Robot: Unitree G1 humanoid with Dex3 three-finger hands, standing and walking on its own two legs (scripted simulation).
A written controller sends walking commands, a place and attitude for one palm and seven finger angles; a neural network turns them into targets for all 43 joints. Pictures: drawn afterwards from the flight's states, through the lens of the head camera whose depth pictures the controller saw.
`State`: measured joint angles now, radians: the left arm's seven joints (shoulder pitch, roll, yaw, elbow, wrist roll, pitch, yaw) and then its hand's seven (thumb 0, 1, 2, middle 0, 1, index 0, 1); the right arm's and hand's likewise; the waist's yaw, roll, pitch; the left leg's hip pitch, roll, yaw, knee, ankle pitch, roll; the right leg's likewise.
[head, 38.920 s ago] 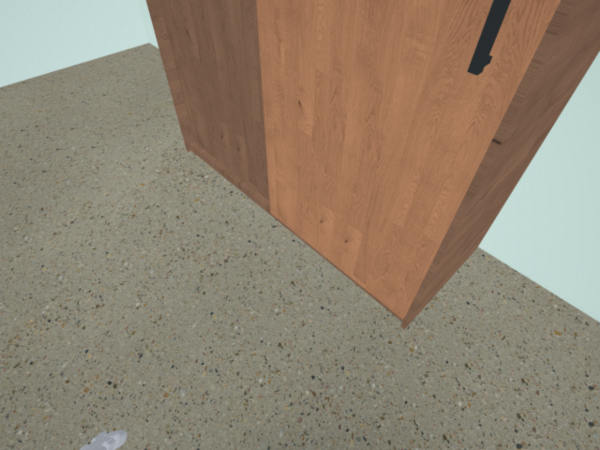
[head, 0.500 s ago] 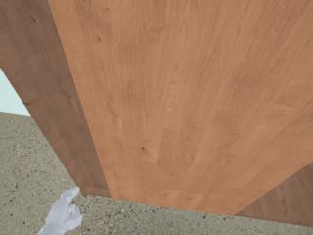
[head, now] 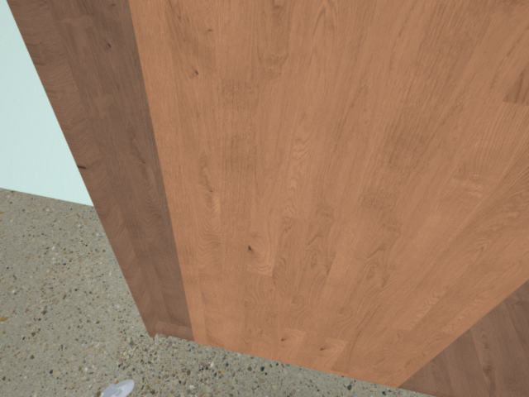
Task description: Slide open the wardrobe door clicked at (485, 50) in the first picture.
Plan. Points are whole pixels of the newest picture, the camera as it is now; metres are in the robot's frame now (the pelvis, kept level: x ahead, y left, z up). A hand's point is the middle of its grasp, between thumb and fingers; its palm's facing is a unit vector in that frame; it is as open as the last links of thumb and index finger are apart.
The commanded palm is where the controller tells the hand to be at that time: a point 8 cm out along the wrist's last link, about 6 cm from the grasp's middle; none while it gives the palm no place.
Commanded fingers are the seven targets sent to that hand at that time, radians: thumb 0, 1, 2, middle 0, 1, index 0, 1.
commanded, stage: stop walking and hold the door there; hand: right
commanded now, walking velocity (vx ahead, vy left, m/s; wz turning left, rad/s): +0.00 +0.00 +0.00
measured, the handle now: out of the picture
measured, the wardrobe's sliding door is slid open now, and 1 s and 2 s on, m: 0.54 0.54 0.54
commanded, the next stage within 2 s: loosen the grip on the handle in 1.98 s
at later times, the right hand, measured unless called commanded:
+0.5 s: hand out of the picture +0.33 -0.39 +0.23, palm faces +0.66 +0.72 -0.23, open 7.5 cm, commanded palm +0.27 -0.41 +0.19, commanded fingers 0.00 -0.90 -0.90 0.45 1.40 0.45 1.40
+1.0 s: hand out of the picture +0.32 -0.39 +0.23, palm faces +0.51 +0.85 -0.14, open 7.4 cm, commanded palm +0.28 -0.41 +0.19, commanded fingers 0.00 -0.90 -0.90 0.45 1.40 0.45 1.40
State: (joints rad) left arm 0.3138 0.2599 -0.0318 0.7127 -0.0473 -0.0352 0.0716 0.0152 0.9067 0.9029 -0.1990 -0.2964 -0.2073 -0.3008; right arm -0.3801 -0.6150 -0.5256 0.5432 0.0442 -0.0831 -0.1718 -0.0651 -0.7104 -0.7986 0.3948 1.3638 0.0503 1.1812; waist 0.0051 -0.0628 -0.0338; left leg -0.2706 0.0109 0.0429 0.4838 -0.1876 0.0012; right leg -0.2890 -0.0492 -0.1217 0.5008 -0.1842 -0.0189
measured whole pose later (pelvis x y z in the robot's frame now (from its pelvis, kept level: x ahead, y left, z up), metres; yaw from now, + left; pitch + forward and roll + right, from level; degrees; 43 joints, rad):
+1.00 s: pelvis -0.04 -0.10 +0.00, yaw -5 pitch -1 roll +1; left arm 0.19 0.22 -0.08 0.67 -0.04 -0.02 0.05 0.01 0.91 0.90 -0.20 -0.30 -0.21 -0.30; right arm -0.51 -0.40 -0.31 0.25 0.09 -0.07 -0.14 -0.07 -0.72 -0.81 0.46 1.40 0.02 1.18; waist -0.03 -0.05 0.07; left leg -0.17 -0.04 0.10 0.53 -0.34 0.05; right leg -0.33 0.01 -0.08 0.56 -0.22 -0.02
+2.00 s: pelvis -0.05 -0.09 +0.00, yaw -2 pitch +1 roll +1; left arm 0.24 0.29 -0.02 0.69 -0.05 0.02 0.09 0.01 0.91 0.90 -0.20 -0.30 -0.20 -0.30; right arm -0.49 -0.48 -0.32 0.45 0.09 -0.12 -0.13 -0.08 -0.70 -0.84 0.46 1.38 0.01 1.20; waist -0.01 -0.05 -0.04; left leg -0.17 -0.01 0.06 0.50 -0.34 0.01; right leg -0.34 -0.03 -0.12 0.52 -0.19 -0.04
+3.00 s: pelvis -0.06 -0.06 -0.01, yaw -3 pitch +3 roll +0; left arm 0.23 0.25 -0.01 0.72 -0.01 -0.01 0.11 0.01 0.91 0.90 -0.20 -0.30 -0.21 -0.30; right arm -0.59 -0.59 -0.51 0.60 0.02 -0.08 -0.02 -0.01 0.56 -0.20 0.49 1.28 0.29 1.18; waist 0.04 0.00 -0.03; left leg -0.27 -0.04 0.09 0.58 -0.37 0.06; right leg -0.44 -0.06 -0.08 0.57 -0.18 -0.01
